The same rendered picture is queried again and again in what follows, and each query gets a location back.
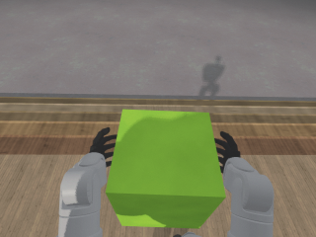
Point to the robot left hand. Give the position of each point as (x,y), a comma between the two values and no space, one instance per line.
(99,147)

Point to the right robot forearm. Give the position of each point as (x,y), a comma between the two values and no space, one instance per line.
(252,200)

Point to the left robot forearm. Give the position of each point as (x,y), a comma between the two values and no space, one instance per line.
(80,197)

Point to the carton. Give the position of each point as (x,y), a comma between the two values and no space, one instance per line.
(165,170)

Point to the robot right hand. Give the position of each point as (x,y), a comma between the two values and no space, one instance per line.
(231,149)

